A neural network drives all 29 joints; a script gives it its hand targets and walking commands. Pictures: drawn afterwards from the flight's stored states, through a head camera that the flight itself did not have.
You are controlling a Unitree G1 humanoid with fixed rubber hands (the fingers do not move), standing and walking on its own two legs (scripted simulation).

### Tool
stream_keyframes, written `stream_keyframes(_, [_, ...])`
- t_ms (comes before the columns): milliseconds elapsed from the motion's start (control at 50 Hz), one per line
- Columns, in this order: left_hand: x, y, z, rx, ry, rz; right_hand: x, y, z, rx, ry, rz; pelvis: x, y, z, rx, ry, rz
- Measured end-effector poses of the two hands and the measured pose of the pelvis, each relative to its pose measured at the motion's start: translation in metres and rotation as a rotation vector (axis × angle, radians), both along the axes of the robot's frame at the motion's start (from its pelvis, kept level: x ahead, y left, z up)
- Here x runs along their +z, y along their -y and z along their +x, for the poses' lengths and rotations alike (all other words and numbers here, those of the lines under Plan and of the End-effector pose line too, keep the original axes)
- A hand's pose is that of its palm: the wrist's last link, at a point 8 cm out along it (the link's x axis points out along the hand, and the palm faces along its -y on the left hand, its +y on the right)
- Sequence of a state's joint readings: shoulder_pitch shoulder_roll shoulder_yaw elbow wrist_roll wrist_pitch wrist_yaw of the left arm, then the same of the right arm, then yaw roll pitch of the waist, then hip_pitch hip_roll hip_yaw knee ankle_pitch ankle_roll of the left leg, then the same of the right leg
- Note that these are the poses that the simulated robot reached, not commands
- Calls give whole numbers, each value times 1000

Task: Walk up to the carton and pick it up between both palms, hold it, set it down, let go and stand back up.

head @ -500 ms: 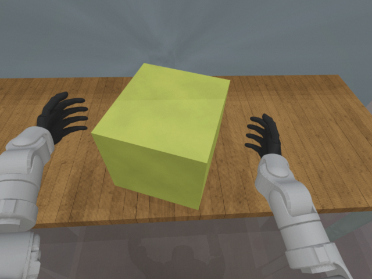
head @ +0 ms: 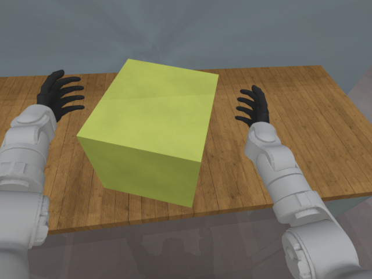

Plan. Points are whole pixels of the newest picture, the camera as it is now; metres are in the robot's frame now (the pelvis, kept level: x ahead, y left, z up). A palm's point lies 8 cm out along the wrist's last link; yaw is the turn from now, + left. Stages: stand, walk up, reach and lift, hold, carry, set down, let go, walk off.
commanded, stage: reach and lift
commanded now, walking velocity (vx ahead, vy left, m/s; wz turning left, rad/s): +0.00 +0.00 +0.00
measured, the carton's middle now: (159, 132) +0.44 +0.03 +0.03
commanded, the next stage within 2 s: none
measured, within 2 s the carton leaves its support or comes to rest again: neither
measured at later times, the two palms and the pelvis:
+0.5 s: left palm (64, 96) +0.50 +0.23 +0.12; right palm (253, 114) +0.41 -0.18 +0.12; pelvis +0.00 +0.01 +0.00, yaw +0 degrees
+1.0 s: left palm (74, 117) +0.50 +0.23 +0.06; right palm (236, 133) +0.41 -0.15 +0.06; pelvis -0.01 +0.04 -0.02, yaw +0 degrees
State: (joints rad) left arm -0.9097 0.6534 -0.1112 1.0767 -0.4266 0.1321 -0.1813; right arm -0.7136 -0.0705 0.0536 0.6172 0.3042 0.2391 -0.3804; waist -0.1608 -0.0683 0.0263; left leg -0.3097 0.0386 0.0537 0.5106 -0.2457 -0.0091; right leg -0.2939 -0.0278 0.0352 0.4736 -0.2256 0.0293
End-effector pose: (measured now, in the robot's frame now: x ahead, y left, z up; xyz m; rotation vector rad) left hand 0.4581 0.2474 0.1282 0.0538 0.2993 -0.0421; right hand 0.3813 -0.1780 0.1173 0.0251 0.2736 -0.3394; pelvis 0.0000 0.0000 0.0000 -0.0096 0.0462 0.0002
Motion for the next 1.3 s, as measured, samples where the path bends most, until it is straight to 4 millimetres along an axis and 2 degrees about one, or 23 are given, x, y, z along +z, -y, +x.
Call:
stream_keyframes(260, [10,18,29,10,14,-15,8,3,20,-14,1,-15,-2,-4,1,-1,-68,-5])
stream_keyframes(400, [7,21,37,14,9,-15,7,3,26,-21,-14,-25,-3,-7,0,-1,-104,-10])
stream_keyframes(520, [-7,20,36,15,-6,-23,-3,-1,27,-18,-30,-36,-5,-11,-1,1,-135,-17])
stream_keyframes(840, [-68,14,34,0,-42,-29,-55,-17,23,-31,-81,-70,-15,-34,-10,13,-270,-59])
stream_keyframes(960, [-73,16,39,-11,-13,-48,-61,-25,23,-26,-74,-69,-18,-43,-12,10,-305,-71])
stream_keyframes(1120, [-74,18,40,-12,-10,-61,-59,-29,26,-23,-67,-70,-20,-47,-11,8,-317,-75])
stream_keyframes(1300, [-74,36,40,-45,-16,-61,-54,-27,29,-23,-50,-72,-19,-44,-11,8,-320,-72])
